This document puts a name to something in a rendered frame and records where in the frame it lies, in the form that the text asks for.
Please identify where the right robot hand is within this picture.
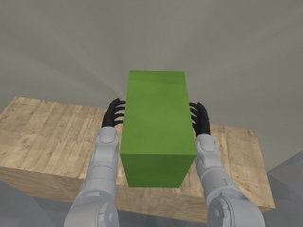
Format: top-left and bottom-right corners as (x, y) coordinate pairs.
(189, 102), (211, 137)

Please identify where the right robot upper arm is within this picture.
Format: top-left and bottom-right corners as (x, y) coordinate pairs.
(206, 196), (265, 227)

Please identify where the pedestal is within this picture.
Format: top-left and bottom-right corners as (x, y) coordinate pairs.
(0, 96), (276, 224)

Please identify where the right robot forearm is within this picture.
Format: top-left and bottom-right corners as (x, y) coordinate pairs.
(194, 133), (265, 226)

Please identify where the left robot hand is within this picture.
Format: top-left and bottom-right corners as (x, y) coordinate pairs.
(101, 98), (126, 128)

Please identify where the carton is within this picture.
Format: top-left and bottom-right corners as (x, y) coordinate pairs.
(119, 70), (197, 188)

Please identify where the left robot upper arm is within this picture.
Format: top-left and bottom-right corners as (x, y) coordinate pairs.
(64, 200), (120, 227)

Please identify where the left robot forearm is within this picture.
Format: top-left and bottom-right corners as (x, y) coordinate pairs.
(63, 126), (119, 227)

